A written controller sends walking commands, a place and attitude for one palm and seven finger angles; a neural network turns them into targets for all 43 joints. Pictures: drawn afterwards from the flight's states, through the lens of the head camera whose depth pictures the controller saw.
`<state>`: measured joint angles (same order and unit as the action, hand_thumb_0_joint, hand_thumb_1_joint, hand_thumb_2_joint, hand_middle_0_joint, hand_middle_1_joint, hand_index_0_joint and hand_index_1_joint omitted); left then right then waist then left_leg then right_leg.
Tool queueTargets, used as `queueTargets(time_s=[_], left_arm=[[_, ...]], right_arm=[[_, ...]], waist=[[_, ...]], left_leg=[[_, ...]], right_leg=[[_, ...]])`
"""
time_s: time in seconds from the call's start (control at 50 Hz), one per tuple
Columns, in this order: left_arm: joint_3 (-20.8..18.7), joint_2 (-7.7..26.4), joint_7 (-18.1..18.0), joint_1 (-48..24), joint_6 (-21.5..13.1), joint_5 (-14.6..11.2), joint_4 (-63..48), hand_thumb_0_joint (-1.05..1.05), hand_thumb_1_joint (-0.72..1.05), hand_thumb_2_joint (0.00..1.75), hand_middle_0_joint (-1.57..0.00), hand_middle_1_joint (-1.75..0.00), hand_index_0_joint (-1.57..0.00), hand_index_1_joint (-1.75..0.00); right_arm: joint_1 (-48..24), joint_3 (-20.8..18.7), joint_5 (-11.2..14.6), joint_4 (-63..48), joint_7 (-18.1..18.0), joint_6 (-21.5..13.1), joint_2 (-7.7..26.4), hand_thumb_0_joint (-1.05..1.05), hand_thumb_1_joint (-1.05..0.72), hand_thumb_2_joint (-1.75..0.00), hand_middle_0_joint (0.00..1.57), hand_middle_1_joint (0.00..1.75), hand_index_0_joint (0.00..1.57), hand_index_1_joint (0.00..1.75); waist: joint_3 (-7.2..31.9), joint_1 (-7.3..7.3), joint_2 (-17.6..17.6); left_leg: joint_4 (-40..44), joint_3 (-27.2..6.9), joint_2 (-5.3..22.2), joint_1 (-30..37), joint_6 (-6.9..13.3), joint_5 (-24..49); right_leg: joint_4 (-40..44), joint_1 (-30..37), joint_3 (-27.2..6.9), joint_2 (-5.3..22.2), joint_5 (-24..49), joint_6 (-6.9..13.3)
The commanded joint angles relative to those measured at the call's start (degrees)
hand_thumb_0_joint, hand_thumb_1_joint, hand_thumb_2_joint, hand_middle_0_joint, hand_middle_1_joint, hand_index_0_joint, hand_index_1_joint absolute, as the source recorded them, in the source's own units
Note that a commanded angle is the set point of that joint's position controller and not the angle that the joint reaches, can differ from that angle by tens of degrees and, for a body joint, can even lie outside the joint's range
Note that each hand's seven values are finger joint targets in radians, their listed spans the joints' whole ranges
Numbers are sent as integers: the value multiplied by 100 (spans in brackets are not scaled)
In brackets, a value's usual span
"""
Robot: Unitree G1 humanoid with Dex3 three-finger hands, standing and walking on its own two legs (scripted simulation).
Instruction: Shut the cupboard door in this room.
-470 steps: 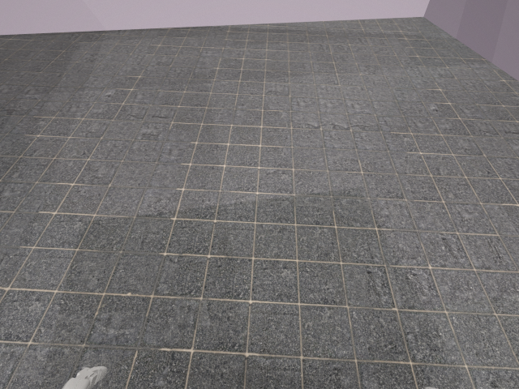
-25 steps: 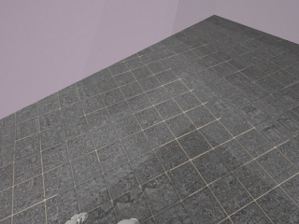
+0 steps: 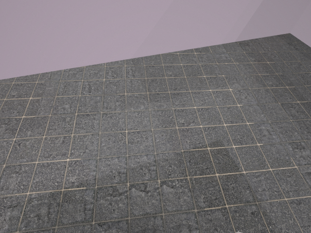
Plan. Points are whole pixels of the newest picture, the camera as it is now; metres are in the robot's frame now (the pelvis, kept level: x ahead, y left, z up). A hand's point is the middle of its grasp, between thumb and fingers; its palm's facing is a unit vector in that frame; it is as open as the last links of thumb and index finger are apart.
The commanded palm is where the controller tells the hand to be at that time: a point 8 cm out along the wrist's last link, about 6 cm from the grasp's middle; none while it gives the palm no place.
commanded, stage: turn or walk to find it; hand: left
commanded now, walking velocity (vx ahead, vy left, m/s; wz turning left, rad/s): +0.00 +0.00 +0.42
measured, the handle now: out of the picture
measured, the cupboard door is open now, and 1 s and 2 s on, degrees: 91 91 91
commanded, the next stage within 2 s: none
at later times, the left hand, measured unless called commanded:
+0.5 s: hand out of the picture +0.07 +0.19 -0.13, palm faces +0.17 -0.95 -0.28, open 7.4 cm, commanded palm none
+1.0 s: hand out of the picture -0.14 +0.17 -0.17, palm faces +0.47 -0.85 -0.24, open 7.4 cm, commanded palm none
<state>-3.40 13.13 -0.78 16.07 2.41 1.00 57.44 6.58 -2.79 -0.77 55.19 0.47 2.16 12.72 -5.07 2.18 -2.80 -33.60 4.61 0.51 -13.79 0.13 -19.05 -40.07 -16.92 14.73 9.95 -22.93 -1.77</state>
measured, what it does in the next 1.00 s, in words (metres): steps on the spot, turning left: right foot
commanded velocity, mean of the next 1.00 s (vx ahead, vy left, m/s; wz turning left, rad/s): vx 0.00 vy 0.00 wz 0.42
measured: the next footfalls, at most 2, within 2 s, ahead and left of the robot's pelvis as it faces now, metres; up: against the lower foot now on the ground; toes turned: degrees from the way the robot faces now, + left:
right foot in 0.48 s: +0.04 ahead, -0.12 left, +0.00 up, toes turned +7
left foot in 1.02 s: -0.09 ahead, +0.09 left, +0.00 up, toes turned +31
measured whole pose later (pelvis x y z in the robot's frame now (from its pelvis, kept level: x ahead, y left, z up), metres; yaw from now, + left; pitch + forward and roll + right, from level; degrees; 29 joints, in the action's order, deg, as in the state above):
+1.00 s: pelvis -0.07 -0.03 +0.01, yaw +26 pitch -2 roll +0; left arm -3.2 12.3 -0.9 15.2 1.4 1.6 56.4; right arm 8.6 -3.3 -0.6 56.1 0.5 3.5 13.5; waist -5.0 1.6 -0.9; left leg -38.3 3.9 1.9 -15.3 -3.4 -21.8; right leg -33.5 -14.3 16.6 8.6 -16.2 0.3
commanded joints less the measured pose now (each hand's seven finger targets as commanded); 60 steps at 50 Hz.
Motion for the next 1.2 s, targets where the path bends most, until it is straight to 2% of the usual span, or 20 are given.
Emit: queueTargets(time_s=[0.0, 0.06, 0.12, 0.3, 0.42, 0.44, 0.46, 0.48, 0.5, 0.52, 0.54, 0.6, 0.88, 0.96, 0.98, 1.0, 1.02, 1.04, 1.08, 1.18], left_arm=[[-60, 475, -64, -616, -10, 29, -689, 0, 90, 90, -20, -30, -20, -30], [-117, 548, 10, -430, -20, 5, -510, 0, 90, 90, -20, -30, -20, -30], [-112, 557, 25, -363, -44, 6, -474, 0, 90, 90, -20, -30, -20, -30], [-57, 424, -35, -1029, -47, -32, -850, 0, 90, 90, -20, -30, -20, -30], [-62, 422, -62, -430, -163, -75, -775, 0, 90, 90, -20, -30, -20, -30], [-96, 562, -79, -241, -216, -56, -724, 0, 90, 90, -20, -30, -20, -30], [-175, 992, -123, -85, -274, 19, -711, 0, 90, 90, -20, -30, -20, -30], [-238, 1352, -136, -33, -284, 55, -752, 0, 90, 90, -20, -30, -20, -30], [-210, 1202, -159, -163, -253, -5, -827, 0, 90, 90, -20, -30, -20, -30], [-209, 981, -174, -608, -274, -18, -923, 0, 90, 90, -20, -30, -20, -30], [-152, 857, -145, -883, -253, -29, -988, 0, 90, 90, -20, -30, -20, -30], [-64, 574, -121, -930, -318, -28, -980, 0, 90, 90, -20, -30, -20, -30], [-210, 986, -115, 84, -267, 91, -462, 0, 90, 90, -20, -30, -20, -30], [-228, 1052, -82, -138, -201, 33, -424, 0, 90, 90, -20, -30, -20, -30], [-206, 890, -70, -162, -165, -14, -461, 0, 90, 90, -20, -30, -20, -30], [-140, 506, -38, -114, -125, -52, -653, 0, 90, 90, -20, -30, -20, -30], [-51, 443, -52, -504, -58, 4, -796, 0, 90, 90, -20, -30, -20, -30], [-86, 530, -52, -595, -4, 15, -763, 0, 90, 90, -20, -30, -20, -30], [-140, 613, -11, -596, 33, 32, -601, 0, 90, 90, -20, -30, -20, -30], [-144, 605, 18, -282, -12, 20, -387, 0, 90, 90, -20, -30, -20, -30]], right_arm=[[893, -281, -49, -135, -143, -114, 1287, 0, -90, -90, 20, 30, 20, 30], [233, -180, -35, -341, -178, -144, 1039, 0, -90, -90, 20, 30, 20, 30], [371, -199, -1, -351, -169, -200, 1011, 0, -90, -90, 20, 30, 20, 30], [766, -285, -70, -318, -142, -144, 1006, 0, -90, -90, 20, 30, 20, 30], [560, -335, -53, -405, -112, -96, 975, 0, -90, -90, 20, 30, 20, 30], [574, -325, -13, -415, -93, -101, 851, 0, -90, -90, 20, 30, 20, 30], [683, -270, 41, -471, -55, -110, 525, 0, -90, -90, 20, 30, 20, 30], [566, -248, 15, -618, -61, -98, 389, 0, -90, -90, 20, 30, 20, 30], [523, -327, -40, -531, -73, 3, 651, 0, -90, -90, 20, 30, 20, 30], [721, -340, -75, -384, -53, 85, 658, 0, -90, -90, 20, 30, 20, 30], [779, -365, -75, -252, -19, 131, 631, 0, -90, -90, 20, 30, 20, 30], [1096, -324, -72, -62, 44, 149, 462, 0, -90, -90, 20, 30, 20, 30], [138, -142, 26, -301, 17, 44, 323, 0, -90, -90, 20, 30, 20, 30], [631, -138, 20, -208, 0, -48, 426, 0, -90, -90, 20, 30, 20, 30], [834, -188, 16, -179, 11, -103, 654, 0, -90, -90, 20, 30, 20, 30], [957, -321, -41, -210, -20, -149, 1238, 0, -90, -90, 20, 30, 20, 30], [1146, -368, -41, -155, -62, -91, 1518, 0, -90, -90, 20, 30, 20, 30], [969, -327, -60, -155, -92, -81, 1393, 0, -90, -90, 20, 30, 20, 30], [352, -233, -50, -318, -160, -100, 1089, 0, -90, -90, 20, 30, 20, 30], [382, -183, 14, -372, -163, -188, 966, 0, -90, -90, 20, 30, 20, 30]], waist=[[615, -557, 1614], [364, -239, 1270], [606, -236, 994], [542, -457, 1108], [887, -143, 993], [998, -53, 693], [1129, 0, -499], [928, 87, -1404], [777, 45, -785], [515, -182, -1009], [208, -293, -611], [139, -430, -473], [569, 98, -828], [786, -257, -593], [908, -403, 152], [827, -485, 1900], [695, -634, 1898], [561, -556, 1517], [232, -334, 1622], [463, -207, 947]], left_leg=[[1581, -2075, 2020, 800, 993, 3381], [1491, -1556, 1421, 696, 828, 3250], [1459, -1364, 1222, 1007, 757, 3531], [1409, -2202, 1316, 745, 1027, 3019], [854, -2325, 915, -56, 731, 2713], [559, -2146, 658, -533, 471, 2044], [-266, -1524, 94, -1510, 101, 578], [-1547, -783, -493, -2093, -188, -1357], [-2554, -1060, -228, -1804, -156, -1355], [-3056, -1195, -98, -1801, -164, -1031], [-3462, -1065, -75, -1760, -196, -681], [-3711, -795, 34, -1784, -339, -27], [-1189, -161, 212, -1005, -378, -851], [518, 67, 108, 264, -243, 427], [1184, -386, 426, 949, -128, 981], [1588, -2253, 1830, 1453, 414, 2181], [1713, -2580, 2346, 992, 924, 2936], [1776, -2248, 2210, 559, 1030, 2327], [1830, -1940, 1635, 253, 784, 1711], [1798, -1516, 1176, 663, 630, 2230]], right_leg=[[-2078, -1417, -1179, -196, -1026, -204], [-2484, -1496, -1295, -292, -157, -272], [-2478, -1459, -1302, -362, 144, -362], [-1207, -1051, -1403, -557, -290, -356], [1137, 605, -1216, -821, 787, -204], [1877, 1328, -1379, -591, 1315, -160], [2249, 2163, -2369, 503, 1341, 154], [2367, 1911, -3452, 1719, 2187, 809], [2477, 1033, -3205, 1812, 1816, 1119], [2689, 544, -2917, 1464, 1061, 1036], [2717, 240, -2585, 1149, 697, 877], [2463, 413, -1610, 675, 1571, 638], [1871, 1267, -1330, 1190, 2987, 1057], [1167, 648, -816, 996, 2485, 589], [415, 70, -589, 740, 1813, 307], [-786, -1382, -330, -58, -431, -154], [-1616, -1506, -801, -303, -1363, -192], [-2003, -1348, -1125, -218, -1103, -137], [-2370, -1539, -1339, -230, -378, -175], [-2514, -1493, -1381, -364, 399, -331]])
